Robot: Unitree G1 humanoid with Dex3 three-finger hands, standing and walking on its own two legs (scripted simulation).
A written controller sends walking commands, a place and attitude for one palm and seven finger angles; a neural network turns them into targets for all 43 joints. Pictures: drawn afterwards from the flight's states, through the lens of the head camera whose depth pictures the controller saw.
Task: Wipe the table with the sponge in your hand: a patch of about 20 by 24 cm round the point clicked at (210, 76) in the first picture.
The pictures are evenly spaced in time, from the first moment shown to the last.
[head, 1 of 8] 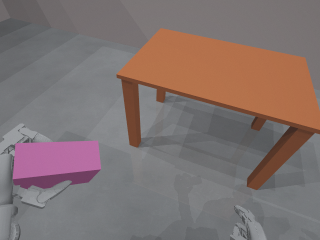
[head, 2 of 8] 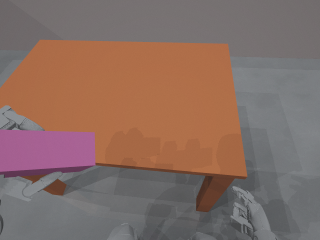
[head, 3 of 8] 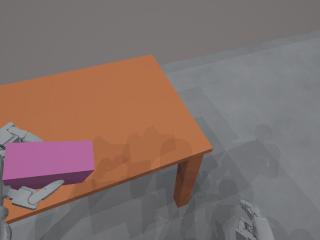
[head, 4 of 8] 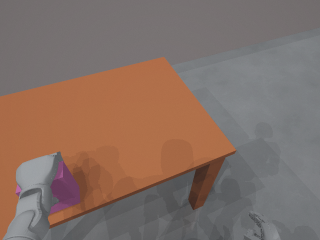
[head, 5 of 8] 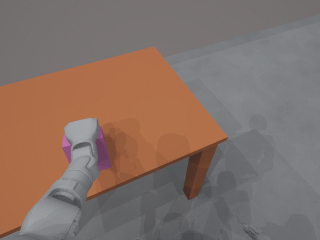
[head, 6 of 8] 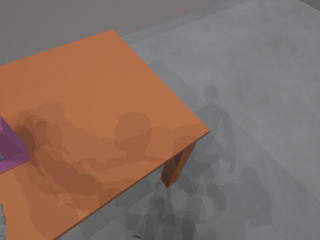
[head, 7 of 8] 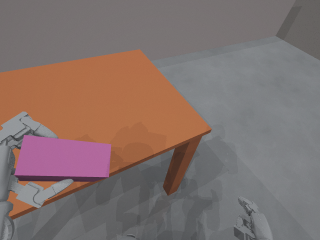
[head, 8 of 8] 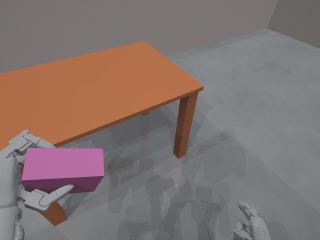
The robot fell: no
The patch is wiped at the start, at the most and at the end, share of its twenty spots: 0.00 1.00 1.00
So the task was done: yes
